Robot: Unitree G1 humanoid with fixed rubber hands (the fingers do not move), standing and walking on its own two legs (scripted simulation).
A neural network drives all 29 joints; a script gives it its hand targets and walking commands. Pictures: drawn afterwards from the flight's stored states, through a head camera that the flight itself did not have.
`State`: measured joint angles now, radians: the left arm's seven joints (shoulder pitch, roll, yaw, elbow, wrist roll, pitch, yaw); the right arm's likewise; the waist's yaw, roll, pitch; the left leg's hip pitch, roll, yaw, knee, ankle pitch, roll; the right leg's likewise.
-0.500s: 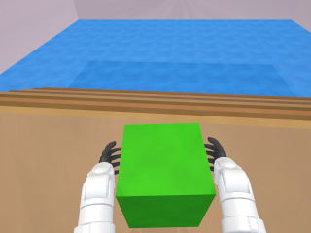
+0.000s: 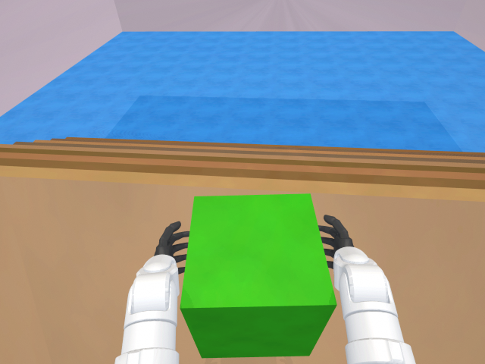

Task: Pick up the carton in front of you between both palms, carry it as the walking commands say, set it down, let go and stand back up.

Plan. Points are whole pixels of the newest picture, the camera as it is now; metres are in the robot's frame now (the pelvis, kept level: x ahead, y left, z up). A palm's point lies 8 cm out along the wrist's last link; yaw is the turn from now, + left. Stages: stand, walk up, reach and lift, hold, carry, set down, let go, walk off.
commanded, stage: hold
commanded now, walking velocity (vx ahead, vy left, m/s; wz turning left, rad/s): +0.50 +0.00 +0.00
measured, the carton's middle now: (253, 279) +0.29 +0.00 -0.02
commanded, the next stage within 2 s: carry in 0.02 s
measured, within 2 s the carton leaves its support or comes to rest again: neither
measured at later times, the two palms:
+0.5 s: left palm (169, 210) +0.39 +0.16 +0.06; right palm (324, 201) +0.40 -0.14 +0.06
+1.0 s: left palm (192, 129) +0.70 +0.14 +0.06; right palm (302, 124) +0.70 -0.16 +0.06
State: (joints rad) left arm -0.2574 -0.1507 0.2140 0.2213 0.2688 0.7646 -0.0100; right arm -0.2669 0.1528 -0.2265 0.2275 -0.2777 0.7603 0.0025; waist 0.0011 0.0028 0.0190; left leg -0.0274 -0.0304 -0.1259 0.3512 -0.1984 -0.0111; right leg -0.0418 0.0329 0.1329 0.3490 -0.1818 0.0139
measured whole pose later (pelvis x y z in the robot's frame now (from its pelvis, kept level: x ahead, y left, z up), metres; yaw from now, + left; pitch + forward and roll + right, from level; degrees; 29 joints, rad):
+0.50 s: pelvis +0.13 +0.00 -0.02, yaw +3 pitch +6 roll +0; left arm -0.15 -0.13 0.07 -0.25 0.11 1.14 0.09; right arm -0.12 0.13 -0.15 -0.30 -0.10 1.15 -0.09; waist 0.01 0.00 -0.15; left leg -0.40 0.05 0.08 0.87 -0.54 -0.01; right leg -0.17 -0.05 -0.11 0.48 -0.41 0.03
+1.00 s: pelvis +0.44 +0.00 -0.03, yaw +2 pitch +3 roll -1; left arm -0.14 -0.13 0.08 -0.36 0.12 1.20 0.09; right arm -0.15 0.13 -0.12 -0.36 -0.11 1.20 -0.09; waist -0.03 0.02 -0.08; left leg 0.10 0.07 0.16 0.39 -0.50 -0.03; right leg -0.50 -0.02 -0.24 0.48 -0.07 -0.04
